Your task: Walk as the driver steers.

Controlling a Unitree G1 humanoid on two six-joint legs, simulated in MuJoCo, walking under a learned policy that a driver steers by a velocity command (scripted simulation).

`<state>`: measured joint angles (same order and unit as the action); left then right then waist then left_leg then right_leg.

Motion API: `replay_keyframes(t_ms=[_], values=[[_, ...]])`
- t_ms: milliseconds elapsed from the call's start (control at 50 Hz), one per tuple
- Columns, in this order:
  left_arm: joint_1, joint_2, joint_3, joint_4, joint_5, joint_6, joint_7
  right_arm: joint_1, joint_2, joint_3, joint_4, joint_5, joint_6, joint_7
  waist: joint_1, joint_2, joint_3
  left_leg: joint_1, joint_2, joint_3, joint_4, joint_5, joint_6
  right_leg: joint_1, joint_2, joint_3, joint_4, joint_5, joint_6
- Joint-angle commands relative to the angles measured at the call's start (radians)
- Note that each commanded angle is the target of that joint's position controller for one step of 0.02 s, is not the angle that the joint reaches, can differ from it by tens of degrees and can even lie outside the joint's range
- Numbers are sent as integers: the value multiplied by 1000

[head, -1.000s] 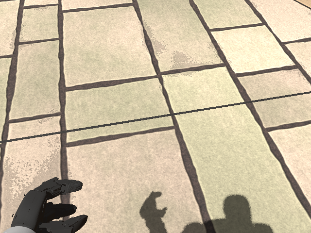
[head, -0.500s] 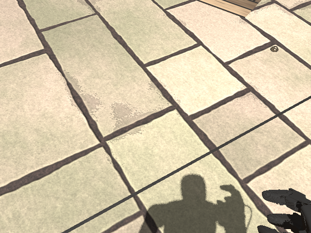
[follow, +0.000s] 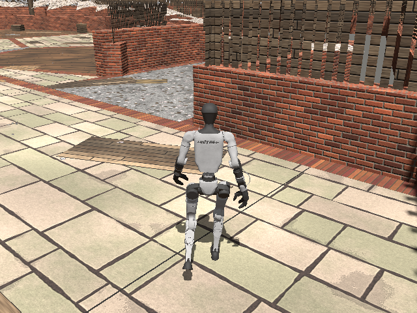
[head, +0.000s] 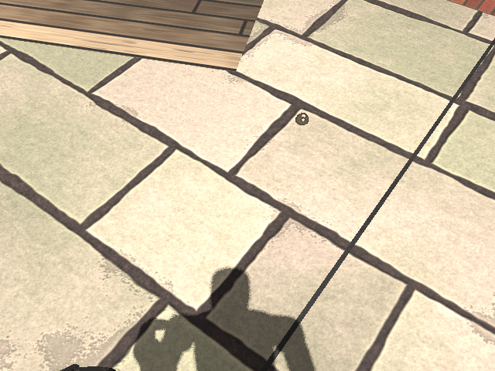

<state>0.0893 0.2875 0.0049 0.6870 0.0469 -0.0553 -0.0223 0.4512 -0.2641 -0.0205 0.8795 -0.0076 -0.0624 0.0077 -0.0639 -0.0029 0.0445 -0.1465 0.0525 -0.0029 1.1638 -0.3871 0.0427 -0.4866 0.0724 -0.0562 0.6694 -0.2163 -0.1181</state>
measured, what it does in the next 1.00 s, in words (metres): walks ahead, turning left: left foot, then right foot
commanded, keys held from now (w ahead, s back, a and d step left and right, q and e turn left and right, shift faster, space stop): q+shift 1.00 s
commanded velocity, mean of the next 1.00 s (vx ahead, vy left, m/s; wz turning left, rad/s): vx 0.20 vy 0.00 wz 0.73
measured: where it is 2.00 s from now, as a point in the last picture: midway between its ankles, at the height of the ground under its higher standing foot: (242, 370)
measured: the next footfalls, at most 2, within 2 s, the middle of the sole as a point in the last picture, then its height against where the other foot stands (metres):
left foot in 0.32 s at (215, 367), level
right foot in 0.76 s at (272, 315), level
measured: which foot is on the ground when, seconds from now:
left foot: up 0.00-0.30, down 0.32-0.76, up 0.78-1.00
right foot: down 0.00-0.30, up 0.32-0.74, down 0.76-1.00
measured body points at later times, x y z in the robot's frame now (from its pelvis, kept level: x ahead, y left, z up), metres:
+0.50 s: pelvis +0.32 +0.02 +0.01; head +0.37 +0.02 +0.45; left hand +0.46 +0.31 -0.07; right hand +0.53 -0.21 -0.10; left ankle +0.42 +0.09 -0.71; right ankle +0.34 -0.14 -0.62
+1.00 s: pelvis +0.44 -0.04 +0.02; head +0.48 -0.02 +0.47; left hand +0.37 +0.27 -0.06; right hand +0.76 -0.14 -0.07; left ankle +0.34 +0.06 -0.63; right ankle +0.56 -0.09 -0.71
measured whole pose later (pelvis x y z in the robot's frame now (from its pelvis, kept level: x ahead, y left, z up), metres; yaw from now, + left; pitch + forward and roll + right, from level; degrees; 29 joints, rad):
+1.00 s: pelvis +0.44 -0.04 +0.02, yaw +48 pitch +1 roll -1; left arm 0.09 0.24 0.05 0.67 0.02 0.02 0.06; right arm 0.22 -0.37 -0.10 0.57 0.03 0.08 -0.01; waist 0.00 0.05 0.06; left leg -0.60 0.03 -0.05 1.17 -0.35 -0.10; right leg -0.29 -0.01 -0.05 0.42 -0.16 -0.02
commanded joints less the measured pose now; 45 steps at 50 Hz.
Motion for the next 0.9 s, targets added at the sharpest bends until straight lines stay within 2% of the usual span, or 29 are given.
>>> replay_keyframes(t_ms=[20,60,80,100,120,160,180,220,260,300,320,340,360,380,400,420,440,480,540,580,640,720,740,760,780,800,820,860,900], values=[[229,146,63,50,-10,-26,21,-81,-113,-17,-123,4,-24,-7,90,34,-71,-552,26,-59,183,65,10,534,-343,443,-324,497,-146],[196,72,39,63,-22,-43,17,-2,-81,-15,-81,-12,15,4,17,13,-54,-393,40,-70,62,45,-17,354,-308,262,-360,736,-90],[197,62,34,76,-29,-52,13,-1,-72,-18,-77,-15,29,11,3,-17,-46,-372,33,-59,8,51,-22,329,-295,207,-381,810,-72],[104,31,38,50,-54,-69,3,-69,-86,-37,-91,74,8,-6,10,-41,-61,-438,51,-101,11,84,-27,369,-285,184,-399,757,-75],[76,63,45,49,-58,-76,8,-118,-84,-32,-115,73,-3,-9,8,-50,-56,-455,51,-91,-52,148,-27,348,-276,143,-426,756,-58],[30,75,47,47,-50,-71,38,-215,-67,-25,-159,45,-24,3,10,-50,-1,-418,17,-3,-272,330,-37,253,-193,-6,-458,747,-6],[50,80,46,52,-45,-65,54,-260,-53,-21,-171,35,-33,14,35,-44,2,-369,-12,50,-401,461,-42,229,-149,-65,-444,713,22],[150,108,49,74,-51,-56,85,-315,-30,-18,-198,22,-40,45,83,-36,-42,-289,-77,117,-551,673,-50,275,-141,-97,-371,731,56],[147,153,61,64,-53,-38,106,-240,-79,-42,-206,21,-29,72,40,-85,-109,-178,-128,131,-575,650,-37,325,-165,-100,-246,849,97],[73,179,75,20,-53,-13,119,-56,-174,-85,-179,16,-6,75,-64,-117,-184,5,-167,121,-542,514,12,302,-190,-88,0,982,131],[10,171,75,-3,-58,-4,113,99,-215,-107,-146,16,5,62,-164,-48,-207,149,-125,45,-616,565,61,214,-165,-80,285,811,153],[33,59,47,-6,-28,-2,80,101,-239,-103,-131,24,7,36,-116,229,-155,229,-15,-92,-663,933,103,49,1,-89,653,-237,172],[263,-14,26,-29,-25,-4,53,-37,-284,-88,-217,-45,-11,24,62,352,-290,422,211,-600,-604,1192,333,-225,103,121,1002,-497,228],[293,110,34,-44,-43,-13,30,-143,-285,-102,-304,-50,-1,21,27,220,-484,453,287,-801,-770,799,418,-242,63,267,1037,-381,200],[172,177,51,-69,-55,-9,27,-236,-231,-93,-350,-24,13,15,33,56,-346,286,234,-747,-828,444,383,-263,24,263,938,-292,163],[100,165,56,-82,-40,2,36,-278,-192,-82,-359,9,26,7,65,-92,-222,115,172,-688,-875,261,327,-255,-6,241,846,-240,157],[82,147,53,-92,-30,16,44,-288,-184,-77,-364,20,30,0,85,-102,-176,-3,137,-649,-891,245,304,-217,-17,239,763,-220,159],[78,120,56,-93,-27,32,46,-304,-185,-85,-369,16,42,-9,107,-44,-110,-154,39,-518,-889,353,254,-122,-33,228,545,-217,174],[31,49,42,-88,-33,25,56,-260,-213,-102,-356,20,68,-36,83,-3,-184,-159,-12,-441,-813,640,214,-37,1,193,286,-150,215],[15,55,45,-80,-48,30,57,-268,-229,-113,-364,31,94,-53,75,50,-236,-131,-22,-451,-798,536,176,-6,12,210,198,-56,223],[-45,64,55,-80,-53,31,54,-281,-218,-116,-381,35,117,-60,45,124,-201,-147,-48,-495,-808,275,126,28,23,223,72,-1,214],[-40,97,81,-66,-59,6,40,-289,-195,-119,-395,30,123,-52,43,197,-166,-125,-62,-589,-757,180,93,147,13,241,-172,22,179],[-1,108,90,-48,-58,0,38,-305,-183,-115,-402,36,123,-48,67,184,-166,-154,-92,-576,-704,126,69,236,-21,232,-296,114,158],[5,145,101,-48,-47,4,41,-246,-132,-100,-394,35,124,-44,40,70,-212,-238,-157,-493,-546,-137,29,382,-180,334,-344,147,90],[-15,213,112,-62,-15,21,47,-215,-111,-92,-414,39,121,-39,-1,-189,-204,-426,-281,-269,-331,-279,-24,451,-383,558,-356,257,-56],[-12,173,112,-70,6,22,49,-214,-204,-115,-419,26,104,-25,5,-256,-203,-497,-197,-227,-106,-219,-70,396,-467,669,-387,209,-136],[-61,117,99,-94,-6,26,56,-212,-257,-129,-391,32,103,-19,8,-190,-165,-506,-147,-196,-18,-136,-92,361,-418,560,-377,133,-119],[-104,86,87,-111,-34,43,75,-181,-231,-125,-352,27,123,-26,10,-104,-110,-520,-115,-142,114,-19,-116,310,-307,379,-357,76,-54],[-83,92,82,-105,-31,54,87,-191,-187,-106,-364,32,127,-22,27,-91,-75,-535,-79,-67,145,27,-131,282,-279,274,-373,152,-60]])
